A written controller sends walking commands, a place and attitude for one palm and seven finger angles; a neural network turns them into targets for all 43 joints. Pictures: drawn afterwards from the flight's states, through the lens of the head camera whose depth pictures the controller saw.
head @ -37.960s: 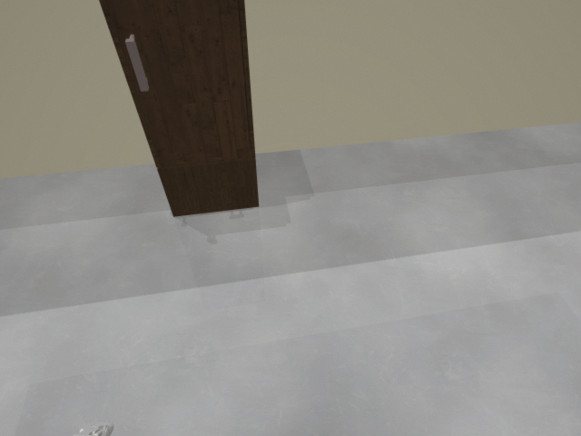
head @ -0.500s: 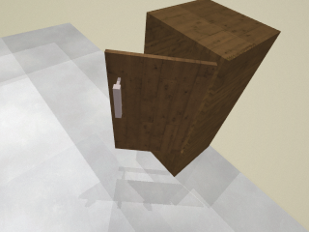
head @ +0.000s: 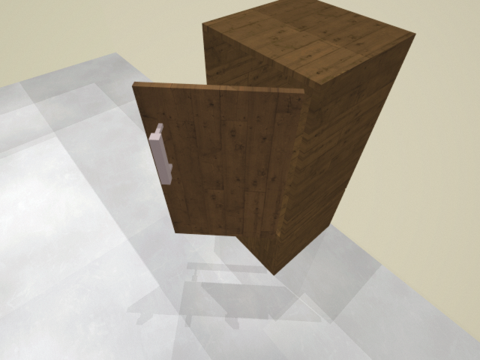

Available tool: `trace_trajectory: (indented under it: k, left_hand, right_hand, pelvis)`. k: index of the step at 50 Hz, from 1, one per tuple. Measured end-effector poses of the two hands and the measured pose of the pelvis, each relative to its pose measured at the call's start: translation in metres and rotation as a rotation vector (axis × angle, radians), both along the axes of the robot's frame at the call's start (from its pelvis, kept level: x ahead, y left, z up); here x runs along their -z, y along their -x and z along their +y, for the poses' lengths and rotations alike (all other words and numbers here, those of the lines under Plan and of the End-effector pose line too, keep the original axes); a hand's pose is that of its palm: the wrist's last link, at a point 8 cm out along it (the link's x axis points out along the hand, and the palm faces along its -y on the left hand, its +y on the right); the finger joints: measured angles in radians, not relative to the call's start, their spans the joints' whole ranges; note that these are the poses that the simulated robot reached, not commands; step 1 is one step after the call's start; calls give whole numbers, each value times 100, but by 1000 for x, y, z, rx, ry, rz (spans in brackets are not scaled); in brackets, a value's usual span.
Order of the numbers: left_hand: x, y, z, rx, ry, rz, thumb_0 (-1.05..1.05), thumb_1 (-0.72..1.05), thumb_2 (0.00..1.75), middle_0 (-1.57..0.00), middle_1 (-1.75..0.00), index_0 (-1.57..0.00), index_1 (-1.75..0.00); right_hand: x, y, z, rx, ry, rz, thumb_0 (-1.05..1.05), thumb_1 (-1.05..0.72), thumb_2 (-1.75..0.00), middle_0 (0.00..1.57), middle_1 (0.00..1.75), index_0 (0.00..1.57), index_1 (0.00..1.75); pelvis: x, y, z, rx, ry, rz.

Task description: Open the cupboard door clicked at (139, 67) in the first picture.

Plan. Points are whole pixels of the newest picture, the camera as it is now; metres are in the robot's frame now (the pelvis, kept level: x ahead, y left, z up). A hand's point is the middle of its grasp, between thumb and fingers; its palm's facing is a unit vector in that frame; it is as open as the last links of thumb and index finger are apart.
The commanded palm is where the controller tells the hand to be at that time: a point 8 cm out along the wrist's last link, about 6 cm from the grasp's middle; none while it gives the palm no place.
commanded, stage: come to a stop and stand still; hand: left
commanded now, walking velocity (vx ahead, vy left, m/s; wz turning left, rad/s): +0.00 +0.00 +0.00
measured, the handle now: (163, 154) +0.57 +0.21 -0.02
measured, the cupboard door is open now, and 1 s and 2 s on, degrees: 46 46 46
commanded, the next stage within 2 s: look again from close up in 0.24 s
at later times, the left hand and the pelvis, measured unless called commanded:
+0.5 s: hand out of the picture -0.01 +0.18 -0.18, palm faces +0.05 -0.98 -0.18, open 7.4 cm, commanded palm none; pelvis +0.00 +0.01 -0.01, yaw +2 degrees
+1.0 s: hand out of the picture +0.00 +0.24 -0.18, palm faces +0.03 -0.97 -0.23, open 7.4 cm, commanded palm none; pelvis -0.02 +0.05 +0.00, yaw +1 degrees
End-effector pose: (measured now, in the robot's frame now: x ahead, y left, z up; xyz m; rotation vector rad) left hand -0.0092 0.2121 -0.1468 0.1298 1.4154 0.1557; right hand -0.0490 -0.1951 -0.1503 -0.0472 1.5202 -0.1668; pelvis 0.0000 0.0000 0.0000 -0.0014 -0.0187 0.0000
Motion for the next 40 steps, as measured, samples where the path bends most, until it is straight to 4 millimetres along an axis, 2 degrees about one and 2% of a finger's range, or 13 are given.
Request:
trace_trajectory:
  k: [6,12,17,23,33,37,40]
  left_hand:
    - [2,15,-18,-27,35,24,1,92,89,-20,-30,-20,-30]
    - [5,24,-27,-44,64,43,0,91,89,-20,-30,-20,-30]
    - [5,27,-26,-47,69,55,0,90,89,-20,-30,-20,-30]
    - [7,14,1,-16,23,-4,0,90,89,-20,-30,-20,-30]
    - [1,-34,58,14,-70,-168,0,90,89,-20,-30,-20,-30]
    - [-4,-45,71,27,-82,-219,0,90,89,-20,-30,-19,-30]
    - [-7,-45,77,36,-81,-235,0,90,89,-20,-30,-19,-30]
  right_hand:
    - [-1,-28,-8,-30,18,-54,1,-91,-89,20,29,19,30]
    - [-5,-43,-21,-48,56,-76,2,-93,-89,20,29,19,30]
    - [-8,-50,-23,-56,72,-89,2,-93,-89,19,29,19,30]
    - [-8,-66,-29,-96,95,-160,1,-92,-89,20,29,20,30]
    - [-13,-103,-21,-117,126,-307,1,-91,-89,20,29,19,30]
    - [-17,-108,-14,-131,122,-343,1,-91,-89,20,29,20,30]
    - [-20,-107,-8,-138,117,-355,1,-91,-89,20,29,20,30]
  pelvis:
    - [-1,-2,-4,-2,-1,-3]
    - [-1,-5,-4,-4,0,-4]
    - [-2,-6,-2,-4,0,-3]
    - [5,-4,4,-27,11,16]
    - [9,1,23,-17,12,-17]
    - [8,7,30,-15,12,-27]
    - [6,11,36,-13,11,-29]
